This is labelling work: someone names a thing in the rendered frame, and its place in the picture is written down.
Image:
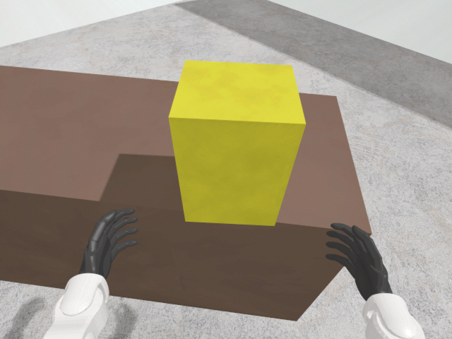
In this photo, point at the carton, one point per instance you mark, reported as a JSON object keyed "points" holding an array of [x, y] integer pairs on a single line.
{"points": [[236, 130]]}

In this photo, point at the left robot hand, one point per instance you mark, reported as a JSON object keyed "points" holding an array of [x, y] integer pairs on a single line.
{"points": [[102, 245]]}

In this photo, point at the right robot forearm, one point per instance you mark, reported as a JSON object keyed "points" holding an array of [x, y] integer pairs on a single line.
{"points": [[387, 317]]}

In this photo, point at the left robot forearm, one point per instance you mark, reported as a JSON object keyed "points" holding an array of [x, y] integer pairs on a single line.
{"points": [[81, 313]]}

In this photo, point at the right robot hand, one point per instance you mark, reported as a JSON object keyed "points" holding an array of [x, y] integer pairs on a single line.
{"points": [[364, 261]]}

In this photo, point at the pedestal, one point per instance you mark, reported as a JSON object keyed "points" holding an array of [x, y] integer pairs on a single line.
{"points": [[74, 146]]}

